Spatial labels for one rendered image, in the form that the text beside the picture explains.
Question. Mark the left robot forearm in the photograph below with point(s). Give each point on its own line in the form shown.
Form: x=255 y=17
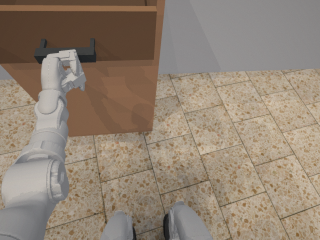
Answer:
x=49 y=137

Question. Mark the right robot shin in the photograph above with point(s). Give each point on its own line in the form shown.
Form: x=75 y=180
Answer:
x=171 y=235

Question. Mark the left robot upper arm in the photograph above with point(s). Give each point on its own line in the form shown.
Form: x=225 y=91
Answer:
x=31 y=191

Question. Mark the robot left hand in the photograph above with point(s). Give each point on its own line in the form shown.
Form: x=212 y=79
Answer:
x=54 y=77

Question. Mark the cabinet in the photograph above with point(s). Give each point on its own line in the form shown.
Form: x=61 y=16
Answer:
x=119 y=96

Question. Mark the left robot thigh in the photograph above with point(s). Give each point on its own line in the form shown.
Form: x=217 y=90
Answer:
x=119 y=227

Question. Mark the drawer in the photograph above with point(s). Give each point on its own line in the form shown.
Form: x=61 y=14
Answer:
x=124 y=30

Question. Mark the handle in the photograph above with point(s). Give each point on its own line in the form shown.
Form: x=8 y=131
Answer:
x=85 y=54

